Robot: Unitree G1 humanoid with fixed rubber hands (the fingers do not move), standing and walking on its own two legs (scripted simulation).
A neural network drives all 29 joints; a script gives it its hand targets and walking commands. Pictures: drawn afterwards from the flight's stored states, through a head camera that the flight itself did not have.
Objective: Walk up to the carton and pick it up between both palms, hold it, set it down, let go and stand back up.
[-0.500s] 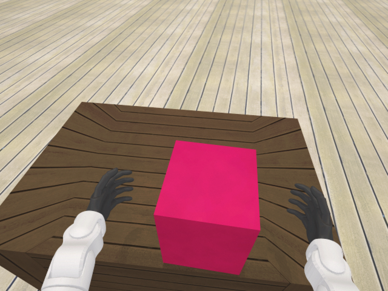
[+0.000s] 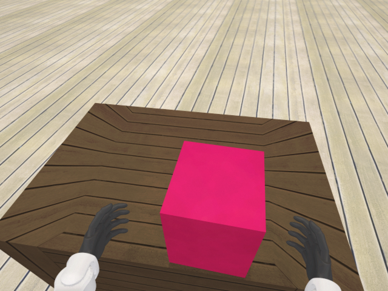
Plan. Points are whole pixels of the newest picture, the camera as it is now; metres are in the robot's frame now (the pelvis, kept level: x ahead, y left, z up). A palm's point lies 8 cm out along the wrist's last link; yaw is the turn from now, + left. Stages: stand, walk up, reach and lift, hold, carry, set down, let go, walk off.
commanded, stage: set down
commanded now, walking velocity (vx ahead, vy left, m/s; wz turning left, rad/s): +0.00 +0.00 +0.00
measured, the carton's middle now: (214, 209) +0.36 -0.03 -0.05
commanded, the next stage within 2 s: let go in 1.74 s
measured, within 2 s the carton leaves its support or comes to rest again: neither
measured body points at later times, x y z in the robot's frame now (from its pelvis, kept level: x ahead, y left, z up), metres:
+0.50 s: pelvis +0.00 +0.00 +0.00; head -0.02 +0.01 +0.44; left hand +0.18 +0.22 -0.03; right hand +0.16 -0.20 -0.03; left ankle -0.02 +0.13 -0.74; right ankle +0.02 -0.15 -0.74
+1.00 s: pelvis +0.01 +0.00 +0.00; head +0.00 +0.00 +0.45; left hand +0.18 +0.22 -0.05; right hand +0.17 -0.21 -0.05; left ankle -0.02 +0.13 -0.74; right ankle +0.02 -0.15 -0.74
